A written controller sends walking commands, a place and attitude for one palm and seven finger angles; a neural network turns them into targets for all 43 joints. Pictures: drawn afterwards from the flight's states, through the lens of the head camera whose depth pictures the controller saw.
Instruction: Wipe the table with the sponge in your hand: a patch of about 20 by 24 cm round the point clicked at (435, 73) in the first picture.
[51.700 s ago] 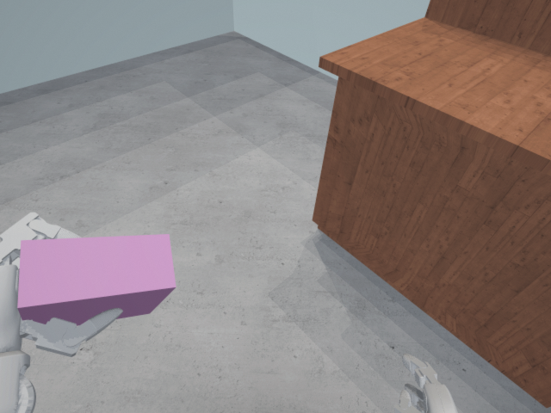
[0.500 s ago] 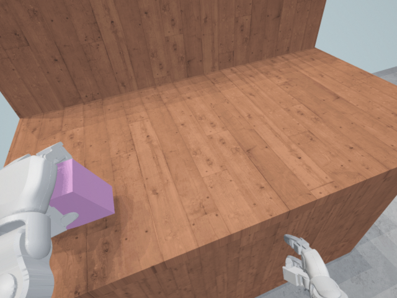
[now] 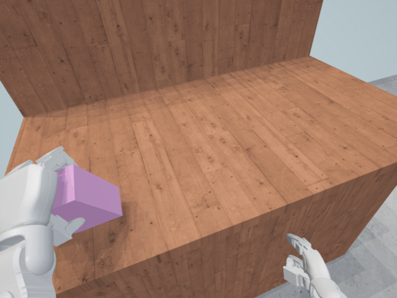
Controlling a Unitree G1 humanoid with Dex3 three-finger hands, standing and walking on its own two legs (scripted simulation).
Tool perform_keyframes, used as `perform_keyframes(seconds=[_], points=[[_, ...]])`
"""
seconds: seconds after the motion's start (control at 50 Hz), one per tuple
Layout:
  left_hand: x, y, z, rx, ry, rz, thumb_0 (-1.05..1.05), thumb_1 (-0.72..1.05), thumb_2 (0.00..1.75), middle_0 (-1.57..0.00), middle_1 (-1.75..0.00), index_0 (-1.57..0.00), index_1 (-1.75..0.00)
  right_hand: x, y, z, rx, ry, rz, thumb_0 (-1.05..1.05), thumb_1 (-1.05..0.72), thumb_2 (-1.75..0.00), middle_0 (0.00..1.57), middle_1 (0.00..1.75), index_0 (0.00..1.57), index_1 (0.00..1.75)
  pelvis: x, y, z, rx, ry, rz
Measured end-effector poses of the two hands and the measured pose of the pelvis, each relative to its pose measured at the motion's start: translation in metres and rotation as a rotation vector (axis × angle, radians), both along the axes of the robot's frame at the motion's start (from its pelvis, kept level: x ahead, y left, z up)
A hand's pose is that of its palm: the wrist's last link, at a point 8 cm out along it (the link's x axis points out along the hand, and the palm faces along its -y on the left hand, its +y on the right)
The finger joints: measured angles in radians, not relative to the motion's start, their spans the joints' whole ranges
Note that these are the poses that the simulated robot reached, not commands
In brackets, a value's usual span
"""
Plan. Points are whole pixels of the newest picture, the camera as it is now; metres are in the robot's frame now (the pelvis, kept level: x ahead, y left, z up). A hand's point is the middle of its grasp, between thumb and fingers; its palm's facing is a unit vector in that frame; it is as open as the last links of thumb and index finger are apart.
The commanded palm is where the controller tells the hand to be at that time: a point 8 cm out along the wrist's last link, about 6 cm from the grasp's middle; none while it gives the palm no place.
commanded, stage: lift the sponge slowly off the table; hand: left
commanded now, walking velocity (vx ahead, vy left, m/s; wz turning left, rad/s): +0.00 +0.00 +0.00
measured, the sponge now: (76, 208) +0.21 +0.27 +0.12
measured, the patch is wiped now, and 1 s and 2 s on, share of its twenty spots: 0.90 0.90 0.90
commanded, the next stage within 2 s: bring the sponge back beside the body in 1.98 s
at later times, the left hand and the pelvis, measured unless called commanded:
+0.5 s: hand (62, 198) +0.19 +0.25 +0.19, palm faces +0.40 -0.24 -0.88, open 9.9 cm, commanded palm +0.13 +0.24 +0.23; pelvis +0.00 -0.01 +0.00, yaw +0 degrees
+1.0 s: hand (65, 192) +0.18 +0.23 +0.21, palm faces +0.36 -0.21 -0.91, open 9.9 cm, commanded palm +0.14 +0.24 +0.27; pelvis -0.02 -0.03 +0.00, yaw +0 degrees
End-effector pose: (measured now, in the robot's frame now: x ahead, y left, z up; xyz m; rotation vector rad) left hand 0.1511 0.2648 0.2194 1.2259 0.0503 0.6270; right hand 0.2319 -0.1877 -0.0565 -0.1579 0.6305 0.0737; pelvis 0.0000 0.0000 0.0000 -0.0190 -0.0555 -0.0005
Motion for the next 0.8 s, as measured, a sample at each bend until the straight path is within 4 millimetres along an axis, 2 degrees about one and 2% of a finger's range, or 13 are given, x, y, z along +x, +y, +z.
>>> perform_keyframes(seconds=[0.2,0.34,0.64,0.8], points=[[0.001,0.001,0.003,-0.018,-0.001,0.009,0.02,-0.45,1.04,-0.64,-1.41,-0.72,-1.36,-0.001,0.004,-0.001,-0.005,-0.008,0.007,0.01,-0.90,-0.90,0.20,0.30,0.17,0.29,-0.003,0.000,0.001,0.005,-0.017,0.007],[-0.002,-0.007,0.009,-0.025,0.000,-0.023,0.01,-0.45,1.04,-0.64,-1.41,-0.72,-1.35,-0.001,0.002,-0.001,0.003,-0.008,0.016,0.01,-0.90,-0.90,0.20,0.30,0.18,0.29,-0.002,-0.003,0.001,0.007,-0.024,0.001],[-0.007,-0.021,0.016,-0.042,0.031,-0.065,0.00,-0.46,1.05,-0.66,-1.39,-0.74,-1.33,-0.002,-0.002,0.000,0.010,-0.012,0.042,0.01,-0.90,-0.90,0.20,0.30,0.19,0.29,-0.009,-0.015,0.001,0.014,-0.039,-0.003],[-0.003,-0.023,0.017,-0.034,0.062,-0.065,-0.01,-0.47,1.05,-0.68,-1.38,-0.76,-1.32,-0.006,-0.008,0.002,0.004,-0.031,0.047,0.01,-0.90,-0.90,0.20,0.30,0.20,0.30,-0.015,-0.024,0.001,0.020,-0.046,0.000]])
